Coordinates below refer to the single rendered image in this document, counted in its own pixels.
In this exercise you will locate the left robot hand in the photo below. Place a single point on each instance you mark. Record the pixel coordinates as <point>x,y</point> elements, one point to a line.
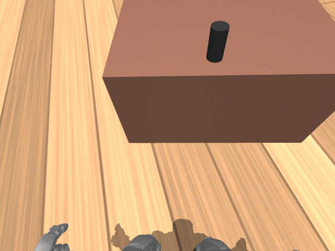
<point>48,241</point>

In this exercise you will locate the can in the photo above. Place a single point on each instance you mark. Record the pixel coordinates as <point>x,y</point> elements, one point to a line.
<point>217,41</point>

